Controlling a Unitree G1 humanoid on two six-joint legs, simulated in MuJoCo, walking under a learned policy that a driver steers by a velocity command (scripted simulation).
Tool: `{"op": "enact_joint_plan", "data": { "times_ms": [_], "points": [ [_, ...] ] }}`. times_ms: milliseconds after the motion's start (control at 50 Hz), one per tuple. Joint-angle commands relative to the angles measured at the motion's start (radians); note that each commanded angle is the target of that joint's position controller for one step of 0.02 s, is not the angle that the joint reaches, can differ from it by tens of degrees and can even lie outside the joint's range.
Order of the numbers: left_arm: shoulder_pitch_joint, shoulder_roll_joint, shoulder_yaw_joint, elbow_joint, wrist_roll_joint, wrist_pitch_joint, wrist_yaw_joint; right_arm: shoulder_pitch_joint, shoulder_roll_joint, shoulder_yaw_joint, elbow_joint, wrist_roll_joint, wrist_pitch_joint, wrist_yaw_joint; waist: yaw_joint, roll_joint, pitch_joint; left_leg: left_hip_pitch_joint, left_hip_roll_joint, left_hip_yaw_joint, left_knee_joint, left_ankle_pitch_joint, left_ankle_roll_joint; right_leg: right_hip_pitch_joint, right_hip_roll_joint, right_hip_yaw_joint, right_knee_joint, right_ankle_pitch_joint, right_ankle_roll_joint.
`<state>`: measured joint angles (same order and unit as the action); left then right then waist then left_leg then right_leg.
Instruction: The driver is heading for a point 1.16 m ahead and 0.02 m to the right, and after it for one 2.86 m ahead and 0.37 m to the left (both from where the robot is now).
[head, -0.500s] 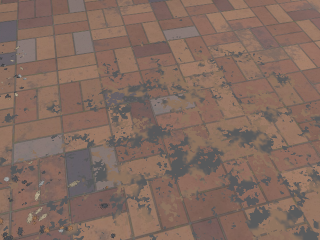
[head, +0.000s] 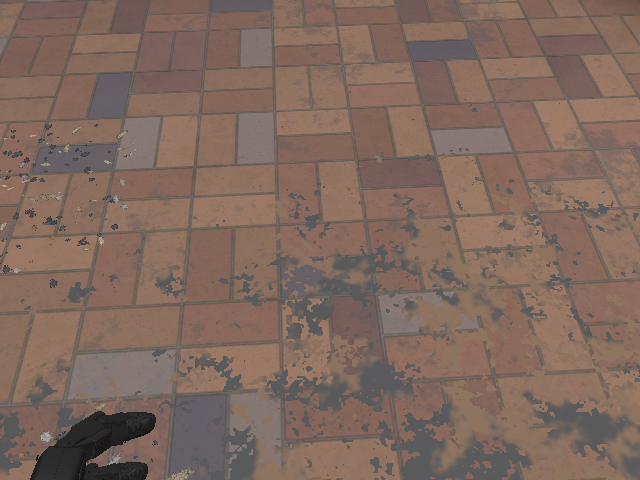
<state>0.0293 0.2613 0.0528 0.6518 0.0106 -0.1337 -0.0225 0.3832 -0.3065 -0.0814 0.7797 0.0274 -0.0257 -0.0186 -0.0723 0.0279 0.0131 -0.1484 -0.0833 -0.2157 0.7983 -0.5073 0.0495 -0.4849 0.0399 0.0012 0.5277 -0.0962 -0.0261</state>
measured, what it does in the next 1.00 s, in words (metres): walks ahead: left foot, then right foot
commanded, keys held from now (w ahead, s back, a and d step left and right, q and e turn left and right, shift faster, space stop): w+q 0.14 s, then w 0.86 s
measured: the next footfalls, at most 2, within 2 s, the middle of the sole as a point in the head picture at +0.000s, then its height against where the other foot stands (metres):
left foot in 0.46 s outside the picture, level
right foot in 0.98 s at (310, 358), level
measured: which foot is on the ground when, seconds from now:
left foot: up 0.00-0.44, down 0.46-0.98, up 1.00-1.00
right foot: down 0.00-0.48, up 0.50-0.96, down 0.98-1.00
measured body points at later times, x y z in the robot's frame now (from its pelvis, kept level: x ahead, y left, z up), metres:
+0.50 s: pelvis +0.27 +0.06 +0.00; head +0.31 +0.08 +0.45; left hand +0.21 +0.34 -0.13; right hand +0.54 -0.13 -0.07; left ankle +0.35 +0.18 -0.72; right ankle +0.12 -0.12 -0.69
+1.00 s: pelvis +0.56 +0.08 +0.00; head +0.59 +0.07 +0.45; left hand +0.72 +0.36 -0.09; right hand +0.62 -0.21 -0.13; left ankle +0.35 +0.18 -0.70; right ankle +0.69 +0.00 -0.72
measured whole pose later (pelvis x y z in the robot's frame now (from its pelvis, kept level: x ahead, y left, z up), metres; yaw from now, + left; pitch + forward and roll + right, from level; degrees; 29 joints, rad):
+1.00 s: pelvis +0.56 +0.08 +0.00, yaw +11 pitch +3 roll +1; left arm 0.05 0.27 0.03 0.77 0.00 -0.09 -0.05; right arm 0.38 -0.31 -0.07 0.85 0.01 -0.04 -0.01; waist -0.05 0.00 0.02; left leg -0.03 0.01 0.01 0.58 -0.47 0.00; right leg -0.51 -0.01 -0.03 0.56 -0.09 -0.06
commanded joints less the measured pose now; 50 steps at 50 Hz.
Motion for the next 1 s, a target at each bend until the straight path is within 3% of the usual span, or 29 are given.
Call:
{"op": "enact_joint_plan", "data": {
  "times_ms": [20,40,60,80,120,200,280,340,380,420,440,460,480,500,520,540,560,580,620,660,720,780,860,920,940,960,980,1000],
  "points": [
    [0.295,0.148,0.056,0.001,-0.012,0.01,0.012,0.013,-0.14,-0.013,-0.106,0.017,-0.024,0.005,0.159,-0.202,-0.241,-0.637,0.079,0.021,0.539,0.004,-0.03,0.766,-0.433,0.656,-0.22,-0.42,-0.209],
    [0.239,0.125,0.047,-0.004,-0.008,0.021,0.016,-0.061,-0.147,-0.016,-0.124,0.005,-0.018,0.004,0.15,-0.121,-0.138,-0.623,0.117,0.068,0.528,0.083,-0.035,0.621,-0.392,0.512,-0.235,-0.328,-0.174],
    [0.202,0.107,0.039,0.007,-0.003,0.027,0.017,-0.104,-0.133,-0.017,-0.14,-0.007,-0.017,0.007,0.128,-0.095,-0.059,-0.601,0.147,0.08,0.48,0.132,-0.037,0.492,-0.351,0.409,-0.265,-0.219,-0.164],
    [0.18,0.091,0.032,0.014,0.003,0.025,0.019,-0.105,-0.117,-0.02,-0.144,-0.006,-0.012,0.012,0.102,-0.115,-0.028,-0.559,0.176,0.08,0.441,0.165,-0.036,0.413,-0.319,0.328,-0.294,-0.15,-0.153],
    [0.165,0.092,0.034,0.029,-0.002,0.016,0.018,-0.083,-0.07,-0.013,-0.146,0.004,0.003,0.018,0.079,-0.141,-0.009,-0.515,0.197,0.103,0.398,0.188,-0.04,0.338,-0.295,0.222,-0.345,-0.081,-0.157],
    [0.197,0.141,0.049,0.077,-0.004,0.005,0.014,-0.144,-0.03,0.002,-0.172,-0.011,0.006,0.019,0.081,-0.087,0.007,-0.553,0.202,0.099,0.232,0.311,-0.057,0.345,-0.303,0.105,-0.391,0.062,-0.191],
    [0.215,0.167,0.051,0.109,-0.02,0.02,0.014,-0.268,-0.008,0.02,-0.19,-0.013,-0.019,0.042,0.117,-0.071,0.034,-0.489,0.178,0.168,-0.046,0.501,-0.047,0.362,-0.259,-0.023,-0.394,0.127,-0.163],
    [0.287,0.199,0.057,0.149,-0.037,0.035,0.013,-0.363,-0.008,0.026,-0.222,-0.008,-0.029,0.058,0.149,-0.076,0.057,-0.468,0.163,0.208,-0.161,0.496,-0.031,0.43,-0.289,-0.027,-0.381,0.129,-0.156],
    [0.309,0.215,0.061,0.172,-0.045,0.049,0.014,-0.387,-0.028,0.021,-0.24,-0.008,-0.03,0.062,0.141,-0.092,0.062,-0.464,0.148,0.219,-0.21,0.42,-0.006,0.502,-0.321,-0.021,-0.343,0.2,-0.145],
    [0.298,0.235,0.062,0.186,-0.051,0.063,0.018,-0.32,-0.064,0.004,-0.23,-0.015,-0.031,0.062,0.081,-0.118,0.011,-0.331,0.102,0.259,-0.262,0.364,0.031,0.538,-0.32,-0.046,-0.226,0.456,-0.12],
    [0.289,0.228,0.056,0.192,-0.052,0.069,0.022,-0.188,-0.098,-0.018,-0.19,-0.018,-0.031,0.058,0.004,-0.111,-0.068,-0.133,0.066,0.289,-0.308,0.408,0.059,0.502,-0.285,-0.092,-0.068,0.588,-0.092],
    [0.297,0.192,0.039,0.186,-0.037,0.067,0.027,-0.028,-0.158,-0.046,-0.144,-0.019,-0.026,0.046,-0.065,-0.088,-0.172,0.138,0.1,0.233,-0.276,0.443,0.091,0.355,-0.239,-0.126,0.15,0.501,-0.053],
    [0.361,0.088,0.002,0.139,-0.009,0.052,0.021,0.08,-0.274,-0.068,-0.13,-0.036,-0.021,0.032,-0.049,0.138,-0.318,0.519,0.375,-0.216,-0.293,0.353,0.234,-0.045,-0.108,-0.142,0.557,0.018,0.019],
    [0.362,0.098,-0.003,0.156,-0.017,0.029,0.015,0.089,-0.235,-0.053,-0.133,-0.021,-0.024,0.035,-0.047,0.191,-0.438,0.566,0.485,-0.542,-0.453,0.293,0.314,-0.186,-0.025,0.034,0.748,-0.488,0.03],
    [0.287,0.176,0.022,0.134,-0.053,0.018,0.006,0.035,-0.175,-0.031,-0.13,-0.021,-0.029,0.04,-0.048,0.128,-0.301,0.472,0.449,-0.407,-0.469,0.263,0.268,-0.288,-0.087,0.078,0.809,-0.45,0.018],
    [0.224,0.17,0.018,0.116,-0.059,0.013,0.006,-0.023,-0.14,-0.021,-0.131,-0.019,-0.033,0.04,-0.025,0.097,-0.183,0.332,0.402,-0.256,-0.479,0.309,0.233,-0.303,-0.132,0.052,0.775,-0.369,0.006],
    [0.201,0.158,0.018,0.116,-0.04,0.015,0.011,-0.084,-0.11,-0.011,-0.129,-0.022,-0.036,0.043,0.01,0.047,-0.109,0.195,0.358,-0.16,-0.508,0.373,0.21,-0.271,-0.165,0.042,0.704,-0.296,0.007],
    [0.212,0.157,0.023,0.123,-0.028,0.025,0.013,-0.126,-0.078,-0.002,-0.134,-0.029,-0.042,0.046,0.047,0.06,-0.076,0.094,0.325,-0.095,-0.544,0.437,0.195,-0.206,-0.192,0.052,0.65,-0.24,0.011],
    [0.256,0.12,0.016,0.142,-0.025,0.049,0.011,-0.154,-0.075,-0.003,-0.129,-0.031,-0.055,0.045,0.087,0.066,-0.064,-0.003,0.31,-0.04,-0.608,0.489,0.208,-0.129,-0.2,0.05,0.609,-0.181,0.028],
    [0.227,0.103,0.012,0.132,-0.018,0.063,0.016,-0.147,-0.093,-0.008,-0.109,-0.028,-0.068,0.041,0.096,0.043,-0.033,-0.032,0.305,0.017,-0.645,0.546,0.218,-0.153,-0.201,0.048,0.534,-0.116,0.049],
    [0.123,0.085,0.002,0.104,-0.01,0.061,0.014,-0.113,-0.107,-0.012,-0.079,-0.026,-0.068,0.028,0.069,0.024,0.006,-0.019,0.278,0.095,-0.666,0.559,0.195,-0.185,-0.191,0.043,0.331,0.056,0.062],
    [0.02,0.069,-0.009,0.082,-0.018,0.05,-0.001,-0.068,-0.132,-0.017,-0.05,-0.02,-0.062,0.019,0.029,0.027,0.034,-0.014,0.261,0.147,-0.674,0.509,0.166,-0.133,-0.15,0.012,0.14,0.193,0.056],
    [-0.064,0.089,-0.009,0.048,-0.025,0.043,-0.021,-0.007,-0.15,-0.024,0.0,-0.007,-0.049,0.017,0.006,0.031,0.061,0.102,0.317,0.13,-0.632,0.489,0.149,-0.145,-0.129,0.024,0.028,0.17,0.023],
    [-0.031,0.118,0.001,0.048,-0.022,0.038,-0.03,-0.011,-0.162,-0.031,0.02,-0.005,-0.034,0.009,0.04,0.048,0.038,0.19,0.347,0.121,-0.55,0.623,0.121,-0.088,-0.106,0.009,-0.012,0.056,-0.02],
    [0.034,0.137,0.012,0.064,-0.02,0.036,-0.028,-0.028,-0.167,-0.031,0.02,-0.005,-0.028,0.007,0.081,0.056,-0.003,0.197,0.328,0.139,-0.468,0.779,0.104,0.012,-0.075,-0.023,-0.029,0.032,-0.039],
    [0.174,0.175,0.035,0.109,-0.017,0.037,-0.021,-0.03,-0.148,-0.023,0.021,-0.01,-0.02,0.005,0.146,0.041,-0.092,0.163,0.274,0.18,-0.294,0.895,0.077,0.207,-0.044,-0.051,-0.034,0.037,-0.067],
    [0.344,0.246,0.057,0.144,-0.011,0.039,-0.012,-0.008,-0.102,-0.001,0.002,-0.029,-0.018,0.0,0.202,-0.052,-0.241,-0.007,0.214,0.229,0.0,0.694,0.038,0.499,-0.187,0.108,0.004,0.078,-0.124],
    [0.404,0.332,0.075,0.164,-0.008,0.045,-0.013,0.123,0.017,0.033,-0.017,-0.028,-0.039,0.011,0.135,-0.334,-0.357,-0.429,0.021,0.225,0.368,0.078,-0.039,0.84,-0.41,0.61,-0.111,-0.157,-0.299]
  ]
}}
